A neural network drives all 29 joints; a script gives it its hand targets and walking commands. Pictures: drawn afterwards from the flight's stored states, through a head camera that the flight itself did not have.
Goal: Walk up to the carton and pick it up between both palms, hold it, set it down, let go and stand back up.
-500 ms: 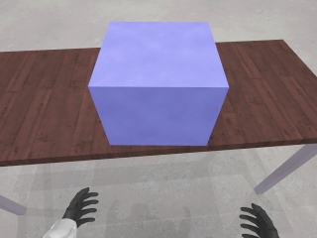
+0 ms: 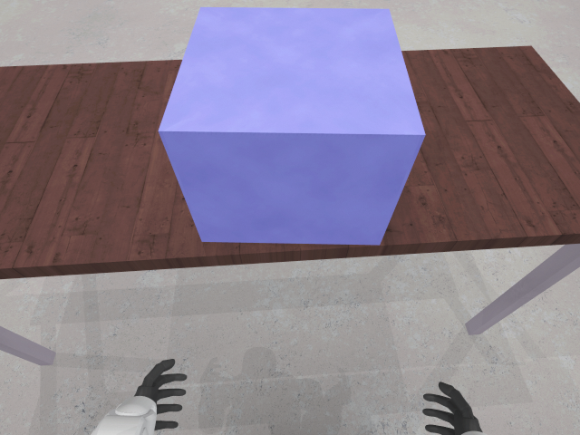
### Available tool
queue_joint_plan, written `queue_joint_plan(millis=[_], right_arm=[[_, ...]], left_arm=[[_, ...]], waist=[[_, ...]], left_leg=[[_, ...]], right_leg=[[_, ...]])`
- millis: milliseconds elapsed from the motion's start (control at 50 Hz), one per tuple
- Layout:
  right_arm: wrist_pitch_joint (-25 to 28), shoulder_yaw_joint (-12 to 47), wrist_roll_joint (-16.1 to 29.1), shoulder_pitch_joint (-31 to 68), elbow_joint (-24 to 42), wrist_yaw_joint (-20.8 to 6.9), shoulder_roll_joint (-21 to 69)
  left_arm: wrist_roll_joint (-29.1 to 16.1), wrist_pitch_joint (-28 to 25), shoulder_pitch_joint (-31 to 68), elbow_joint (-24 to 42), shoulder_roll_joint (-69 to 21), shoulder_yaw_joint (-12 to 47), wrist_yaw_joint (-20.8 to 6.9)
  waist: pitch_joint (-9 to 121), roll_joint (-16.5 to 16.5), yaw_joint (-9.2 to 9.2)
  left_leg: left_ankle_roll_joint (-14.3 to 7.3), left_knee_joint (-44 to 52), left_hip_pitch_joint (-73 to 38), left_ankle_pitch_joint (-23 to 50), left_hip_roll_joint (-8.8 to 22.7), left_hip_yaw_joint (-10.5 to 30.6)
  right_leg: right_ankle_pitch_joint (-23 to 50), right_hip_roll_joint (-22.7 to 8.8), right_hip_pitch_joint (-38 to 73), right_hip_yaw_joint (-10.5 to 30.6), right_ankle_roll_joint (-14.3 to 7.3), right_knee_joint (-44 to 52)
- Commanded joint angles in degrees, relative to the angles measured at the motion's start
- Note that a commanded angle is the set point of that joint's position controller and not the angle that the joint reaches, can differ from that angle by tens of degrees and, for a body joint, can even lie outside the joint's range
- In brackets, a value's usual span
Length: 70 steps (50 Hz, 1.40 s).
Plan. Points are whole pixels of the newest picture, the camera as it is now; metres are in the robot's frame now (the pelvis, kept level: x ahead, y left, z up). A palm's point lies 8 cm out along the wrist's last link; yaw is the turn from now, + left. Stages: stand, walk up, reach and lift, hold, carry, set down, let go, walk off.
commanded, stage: set down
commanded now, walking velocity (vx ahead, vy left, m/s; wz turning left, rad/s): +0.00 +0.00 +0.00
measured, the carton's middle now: (292, 129) +0.56 +0.05 +0.07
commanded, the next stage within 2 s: let go in 1.26 s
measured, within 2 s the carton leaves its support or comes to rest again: neither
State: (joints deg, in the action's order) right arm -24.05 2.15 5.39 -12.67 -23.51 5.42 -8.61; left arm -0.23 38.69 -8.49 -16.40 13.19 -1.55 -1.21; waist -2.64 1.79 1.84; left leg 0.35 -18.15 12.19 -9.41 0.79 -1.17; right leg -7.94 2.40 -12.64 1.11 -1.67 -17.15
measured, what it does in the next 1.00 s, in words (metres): stands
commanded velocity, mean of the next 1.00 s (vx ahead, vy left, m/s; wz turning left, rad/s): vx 0.00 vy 0.00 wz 0.00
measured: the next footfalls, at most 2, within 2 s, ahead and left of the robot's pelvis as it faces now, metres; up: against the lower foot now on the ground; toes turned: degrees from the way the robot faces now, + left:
none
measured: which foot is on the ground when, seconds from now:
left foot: down 0.00-1.00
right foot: down 0.00-1.00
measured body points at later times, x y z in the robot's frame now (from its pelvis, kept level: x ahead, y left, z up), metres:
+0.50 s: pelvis -0.02 +0.00 -0.02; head +0.10 +0.02 +0.41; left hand +0.14 +0.24 -0.16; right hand +0.14 -0.20 -0.17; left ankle +0.00 +0.12 -0.75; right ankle +0.01 -0.10 -0.75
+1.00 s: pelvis -0.01 -0.01 +0.00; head -0.01 -0.01 +0.45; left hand +0.15 +0.24 -0.08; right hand +0.17 -0.22 -0.11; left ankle +0.00 +0.12 -0.75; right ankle +0.01 -0.10 -0.75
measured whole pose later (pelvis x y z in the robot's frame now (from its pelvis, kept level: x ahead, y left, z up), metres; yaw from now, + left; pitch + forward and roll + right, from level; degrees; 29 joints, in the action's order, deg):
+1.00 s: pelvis -0.01 -0.01 +0.00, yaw +3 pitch +0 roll +1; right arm 0.4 -2.0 -2.1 -6.1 -45.0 -1.0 -9.6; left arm 1.0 19.9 -8.8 -26.1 12.8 -0.4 1.5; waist 0.8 0.9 1.0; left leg 0.8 -19.5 10.1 -9.1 0.0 1.4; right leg -10.2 1.5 -11.0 -1.5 -2.3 -21.3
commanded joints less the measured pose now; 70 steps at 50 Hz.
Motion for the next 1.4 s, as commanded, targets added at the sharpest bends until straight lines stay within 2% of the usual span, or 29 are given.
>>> queue_joint_plan(millis=[0,80,120,180,240,320,340,380,460,520,540,560,620,660,760,780,840,900,940,1000,1080,1160,1220,1300,1380], right_arm=[[-0.02,-2.61,-1.33,4.95,-2.97,1.26,-2.86],[0.11,-2.54,-2.23,8.91,-9.83,2.3,-1.57],[0.65,-3.14,-2.35,10.88,-12.97,2.67,-1.34],[1.37,-3.42,-2.14,13.47,-18.47,3.28,-0.48],[2.29,-4.09,-2.57,16.97,-21.23,3.54,0.03],[4.49,-5.44,-3.59,18.49,-22.75,3.06,-1.29],[5.12,-5.54,-4.02,18.12,-23.03,2.87,-1.76],[5.84,-6.0,-4.49,15.85,-24.0,2.33,-2.49],[6.07,-6.04,-4.27,13.02,-20.88,1.28,-4.67],[5.79,-4.92,-3.36,11.2,-18.82,0.11,-5.35],[5.61,-4.21,-3.08,11.14,-17.94,-0.43,-5.03],[5.55,-4.07,-2.89,10.92,-16.71,-1.01,-5.23],[5.86,-3.09,-1.89,11.14,-16.22,-2.9,-4.14],[7.08,-3.19,-1.93,12.07,-16.06,-4.13,-4.11],[12.72,-5.17,-4.71,12.32,-16.35,-6.86,-5.1],[14.49,-6.02,-5.53,12.01,-16.35,-7.1,-5.59],[20.66,-7.12,-7.94,10.09,-17.02,-6.99,-7.52],[26.82,-5.91,-8.28,8.51,-17.35,-6.1,-7.28],[29.42,-4.64,-7.44,8.2,-17.42,-5.91,-7.11],[32.1,-4.02,-7.3,8.02,-16.4,-5.88,-7.31],[33.5,-5.17,-7.53,8.73,-13.61,-6.44,-8.29],[33.24,-5.78,-7.75,8.63,-12.23,-6.93,-8.84],[32.54,-5.58,-7.1,7.68,-11.69,-7.15,-8.36],[31.9,-6.24,-7.09,5.74,-11.69,-7.53,-8.75],[32.19,-5.68,-6.36,5.77,-10.44,-8.08,-8.45]], left_arm=[[0.56,0.41,7.45,-2.01,5.87,-2.43,-0.27],[0.85,0.47,11.14,-9.26,6.35,-2.54,-0.68],[0.9,0.43,13.02,-11.93,6.61,-2.41,-0.75],[1.37,0.07,16.82,-15.61,6.74,-2.71,-0.54],[1.42,-0.19,18.4,-18.53,5.68,-2.3,0.08],[0.95,-1.14,18.43,-15.83,5.39,-1.01,1.23],[0.48,-1.32,17.44,-15.66,4.97,-0.76,1.61],[0.62,-1.2,14.09,-13.31,5.22,-0.39,2.27],[0.56,1.01,7.89,-6.62,6.68,-0.28,2.63],[-0.02,2.15,4.82,-0.98,7.37,0.3,2.51],[-0.01,2.34,4.24,0.24,7.79,0.29,2.46],[0.01,2.37,3.35,1.85,8.11,0.22,2.26],[0.35,1.54,2.29,1.06,8.15,0.94,1.65],[0.04,-0.2,3.36,0.66,8.06,1.14,1.25],[0.41,-7.33,6.39,-1.68,6.52,0.61,2.08],[0.78,-9.37,6.66,-1.88,6.53,0.2,2.36],[1.29,-15.67,6.32,-2.67,6.45,-0.47,2.85],[1.73,-20.99,3.45,-4.47,5.84,-1.16,3.11],[1.1,-23.18,2.04,-6.0,5.39,-0.8,2.82],[0.94,-25.23,1.92,-6.72,4.65,-0.31,2.68],[0.23,-27.04,2.69,-4.89,4.44,0.42,2.92],[0.68,-27.29,3.26,-3.86,5.3,0.33,3.76],[1.44,-26.83,2.54,-3.35,5.2,0.2,4.19],[1.54,-26.69,2.0,-2.36,5.55,0.61,4.42],[1.18,-27.79,2.16,-2.54,5.6,1.04,4.21]], waist=[[7.47,-2.09,-0.16],[8.09,-3.13,0.41],[9.94,-3.26,0.01],[13.28,-3.79,0.54],[16.81,-3.51,0.25],[23.36,-3.1,-0.12],[24.92,-2.38,0.11],[27.41,-2.98,-0.41],[31.21,-2.93,-0.67],[28.47,-2.82,-0.71],[26.77,-3.19,-0.18],[24.77,-3.52,-0.3],[15.71,-4.27,-0.22],[10.99,-4.16,0.23],[5.82,-4.59,-0.53],[6.52,-3.33,-1.07],[8.43,-1.06,-1.82],[10.0,0.51,-1.33],[10.37,1.86,-1.41],[7.44,2.85,-1.2],[4.06,2.28,-0.94],[1.39,1.13,-0.39],[-0.46,-1.69,0.08],[-1.62,-4.82,-0.54],[-0.62,-4.12,-1.02]], left_leg=[[0.27,0.45,4.78,3.95,0.74,-0.19],[-0.06,-2.05,9.42,2.0,1.09,-0.22],[-0.16,-3.6,10.35,1.29,1.25,-0.1],[0.33,-6.39,12.52,2.46,1.56,0.16],[0.27,-8.79,12.79,3.36,1.68,0.92],[0.41,-11.03,10.38,7.72,1.77,1.42],[0.37,-11.31,9.2,9.37,1.92,2.0],[0.72,-11.46,5.44,14.77,1.9,2.75],[1.75,-10.17,-1.84,22.44,1.04,3.0],[2.31,-7.03,-3.72,24.55,0.01,3.12],[2.15,-5.76,-3.8,24.54,-0.37,3.3],[2.11,-4.42,-3.98,23.81,-0.47,3.17],[2.03,-1.8,-2.58,20.68,-1.29,2.58],[1.83,-0.17,-2.17,16.1,-1.62,2.39],[0.8,1.4,-0.92,9.38,-2.1,2.05],[0.72,1.26,-1.18,8.93,-2.11,2.01],[-0.02,1.62,-0.14,5.94,-2.23,1.88],[-0.96,1.84,1.68,4.99,-2.43,1.53],[-1.55,1.5,1.89,3.59,-2.48,1.5],[-2.02,1.72,3.51,-0.76,-2.37,0.82],[-2.78,2.16,5.68,-7.2,-1.82,-0.08],[-3.79,3.15,8.62,-11.83,-1.29,-0.73],[-3.86,4.42,12.07,-13.61,-0.95,-1.05],[-3.74,4.86,13.67,-14.46,-1.44,-1.38],[-3.68,3.67,12.91,-13.1,-1.57,-1.31]], right_leg=[[3.7,-3.04,3.58,1.47,0.55,-0.65],[2.51,-3.61,2.6,1.24,0.04,-3.59],[2.72,-3.6,1.85,0.97,-0.26,-5.34],[3.47,-3.67,1.42,0.66,-0.9,-8.06],[3.44,-3.47,0.56,0.34,-1.34,-10.04],[5.58,-2.89,-0.84,0.05,-2.19,-12.41],[6.61,-2.6,-0.71,-0.34,-2.4,-12.88],[9.8,-2.34,-0.61,-0.2,-2.69,-11.97],[14.77,-1.97,0.74,-0.09,-2.57,-9.22],[18.45,-1.88,2.69,0.11,-2.02,-6.24],[19.46,-2.19,3.65,0.49,-1.79,-5.15],[19.08,-2.29,4.21,0.59,-1.56,-4.0],[17.65,-2.74,4.42,1.48,-0.91,-0.95],[14.28,-3.18,3.87,1.91,-0.32,0.4],[6.73,-3.59,4.22,3.06,0.78,1.78],[5.87,-3.37,4.63,2.92,1.08,1.29],[4.13,-3.18,7.18,2.82,1.5,0.32],[3.94,-3.28,10.02,3.04,1.6,-0.67],[3.06,-2.98,10.26,2.91,1.68,-1.49],[-2.29,-2.88,8.09,2.91,1.69,-1.62],[-11.08,-2.49,5.23,2.53,1.04,-1.87],[-15.38,-1.84,6.61,1.86,0.93,-2.81],[-14.82,-1.39,8.98,2.03,0.64,-3.71],[-15.38,-1.35,9.06,1.95,0.28,-4.17],[-15.58,-1.53,7.77,2.39,0.1,-4.57]])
